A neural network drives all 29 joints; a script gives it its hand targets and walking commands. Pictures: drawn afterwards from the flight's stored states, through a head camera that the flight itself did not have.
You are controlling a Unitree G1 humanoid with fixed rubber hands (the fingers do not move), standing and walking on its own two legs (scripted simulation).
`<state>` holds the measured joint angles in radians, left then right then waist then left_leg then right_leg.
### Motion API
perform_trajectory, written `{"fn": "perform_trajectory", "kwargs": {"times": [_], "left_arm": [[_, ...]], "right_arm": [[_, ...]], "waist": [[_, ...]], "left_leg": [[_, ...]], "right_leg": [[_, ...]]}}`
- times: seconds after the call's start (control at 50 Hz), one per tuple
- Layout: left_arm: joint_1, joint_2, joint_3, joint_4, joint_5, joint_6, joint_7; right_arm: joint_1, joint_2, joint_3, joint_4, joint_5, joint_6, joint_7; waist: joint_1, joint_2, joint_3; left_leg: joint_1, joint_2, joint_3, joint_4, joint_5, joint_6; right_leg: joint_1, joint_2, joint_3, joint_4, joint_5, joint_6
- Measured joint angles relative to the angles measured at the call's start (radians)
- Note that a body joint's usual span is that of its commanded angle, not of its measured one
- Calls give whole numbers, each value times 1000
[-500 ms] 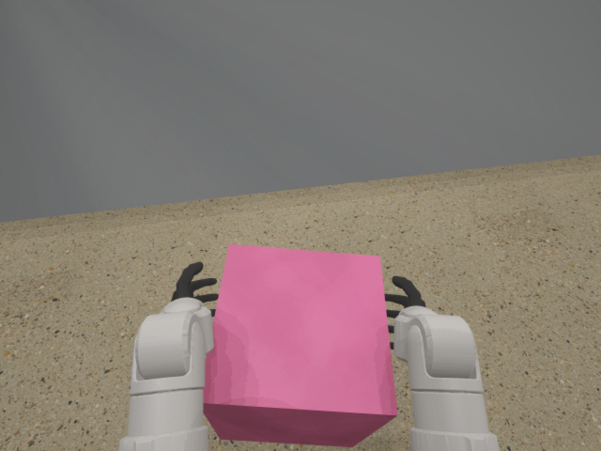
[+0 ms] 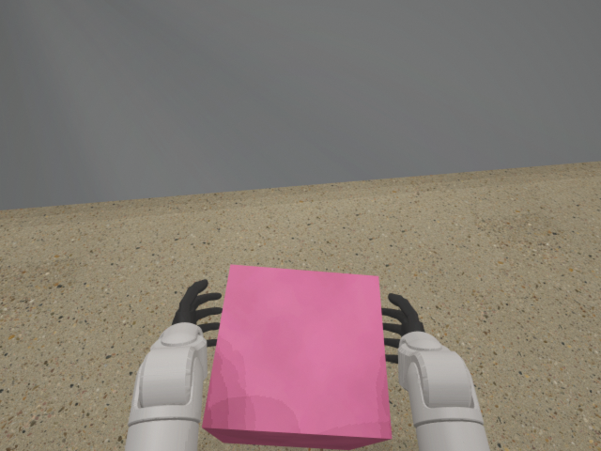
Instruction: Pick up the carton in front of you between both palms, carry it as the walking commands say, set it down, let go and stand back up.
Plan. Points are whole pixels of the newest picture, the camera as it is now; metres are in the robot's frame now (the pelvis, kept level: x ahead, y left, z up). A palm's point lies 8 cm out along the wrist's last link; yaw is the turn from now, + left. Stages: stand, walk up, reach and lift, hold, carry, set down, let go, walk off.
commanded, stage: carry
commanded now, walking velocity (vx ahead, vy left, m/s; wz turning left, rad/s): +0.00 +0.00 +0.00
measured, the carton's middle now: (295, 365) +0.30 +0.01 -0.05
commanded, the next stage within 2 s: hold in 1.58 s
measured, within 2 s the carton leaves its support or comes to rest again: neither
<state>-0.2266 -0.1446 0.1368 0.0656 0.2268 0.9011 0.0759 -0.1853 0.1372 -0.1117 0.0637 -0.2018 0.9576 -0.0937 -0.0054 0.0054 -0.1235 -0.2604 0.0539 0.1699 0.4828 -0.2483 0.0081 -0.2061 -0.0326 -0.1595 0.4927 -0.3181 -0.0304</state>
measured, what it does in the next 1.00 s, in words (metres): stands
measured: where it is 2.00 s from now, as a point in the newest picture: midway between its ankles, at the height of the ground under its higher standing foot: outside the picture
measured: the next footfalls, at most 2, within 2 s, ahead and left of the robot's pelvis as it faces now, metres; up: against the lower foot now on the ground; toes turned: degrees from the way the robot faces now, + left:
none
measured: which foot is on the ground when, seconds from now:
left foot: down 0.00-1.00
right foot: down 0.00-1.00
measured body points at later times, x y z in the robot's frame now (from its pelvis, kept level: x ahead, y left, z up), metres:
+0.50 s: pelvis -0.02 -0.01 +0.00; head -0.05 -0.02 +0.45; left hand +0.29 +0.14 +0.05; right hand +0.28 -0.16 +0.03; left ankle +0.00 +0.11 -0.74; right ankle -0.03 -0.09 -0.74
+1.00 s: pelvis -0.02 -0.02 +0.00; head -0.06 -0.03 +0.45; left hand +0.28 +0.13 +0.05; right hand +0.27 -0.17 +0.03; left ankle +0.00 +0.11 -0.74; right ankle -0.03 -0.09 -0.74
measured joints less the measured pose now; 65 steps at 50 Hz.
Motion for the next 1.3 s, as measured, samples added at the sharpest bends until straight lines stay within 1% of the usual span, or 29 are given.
{"fn": "perform_trajectory", "kwargs": {"times": [0.06, 0.12, 0.22, 0.28, 0.34, 0.38, 0.42, 0.54, 0.58, 0.72, 0.82, 0.9, 1.0, 1.1, 1.2, 1.3], "left_arm": [[-4, -1, 22, 70, 31, -61, -46], [3, 0, 35, 112, 50, -118, -65], [-21, -4, 69, 170, 56, -197, -67], [-48, -11, 94, 210, 63, -241, -70], [-54, -13, 89, 197, 47, -248, -63], [-52, -12, 73, 172, 33, -238, -59], [-47, -10, 68, 154, 35, -223, -60], [-21, -5, 52, 151, 43, -184, -66], [-13, -2, 43, 144, 38, -181, -68], [-15, -3, 52, 132, 40, -186, -62], [3, 0, 34, 93, 25, -184, -50], [2, 0, 35, 104, 26, -185, -55], [-3, -1, 24, 106, 20, -174, -52], [-21, -5, 52, 151, 41, -186, -59], [-19, -4, 38, 134, 32, -181, -59], [-24, -5, 56, 126, 36, -185, -53]], "right_arm": [[-9, 2, -26, 63, -27, -54, 35], [-14, 3, -33, 114, -45, -110, 53], [-41, 7, -58, 189, -63, -206, 63], [-61, 11, -76, 214, -73, -243, 61], [-65, 12, -87, 209, -72, -261, 57], [-55, 10, -84, 179, -63, -255, 50], [-51, 10, -78, 158, -51, -236, 48], [-36, 7, -71, 165, -48, -198, 54], [-22, 4, -62, 151, -46, -193, 51], [-26, 5, -44, 129, -45, -184, 47], [-20, 3, -33, 105, -35, -188, 36], [-20, 4, -40, 121, -43, -197, 43], [2, 0, -42, 113, -39, -202, 42], [-17, 3, -46, 138, -44, -189, 45], [-11, 2, -51, 126, -41, -194, 41], [-27, 5, -45, 129, -35, -193, 44]], "waist": [[-2, 3, -9], [-3, 6, -7], [7, 1, -2], [14, 1, -4], [20, -4, -4], [21, -5, -3], [16, -1, -6], [6, 5, -12], [5, 11, -8], [5, 7, 17], [5, 1, 23], [8, 2, 13], [13, 3, 0], [3, 7, -2], [3, 12, 4], [1, 9, 10]], "left_leg": [[-10, 2, -1, -6, 10, 0], [-11, 3, -3, -8, 15, -2], [-16, 6, -4, -4, 20, -4], [-22, 10, -7, -1, 22, -7], [-27, 13, -5, 3, 24, -9], [-29, 15, -7, 5, 24, -10], [-31, 17, -7, 8, 24, -10], [-27, 16, -1, 1, 29, -12], [-28, 17, -3, 1, 31, -12], [-37, 24, -7, -7, 47, -18], [-40, 26, -10, -13, 53, -23], [-42, 31, -11, -5, 49, -28], [-38, 34, -15, 2, 43, -33], [-33, 41, -17, 0, 46, -38], [-33, 45, -20, 1, 49, -41], [-39, 51, -20, 0, 54, -45]], "right_leg": [[-9, 2, -2, -6, 9, -2], [-9, 4, -4, -9, 13, -5], [-16, 4, -7, 2, 13, -10], [-19, 8, -10, -1, 17, -13], [-26, 10, -10, 4, 19, -15], [-26, 10, -11, 4, 19, -16], [-28, 12, -12, 4, 20, -17], [-33, 9, -8, 12, 19, -18], [-31, 10, -11, 10, 21, -18], [-41, 17, -17, 4, 33, -28], [-44, 19, -21, 2, 34, -34], [-45, 22, -23, 8, 29, -38], [-39, 23, -28, 13, 23, -41], [-31, 31, -31, 3, 28, -45], [-28, 34, -35, 0, 30, -49], [-34, 38, -37, -1, 35, -53]]}}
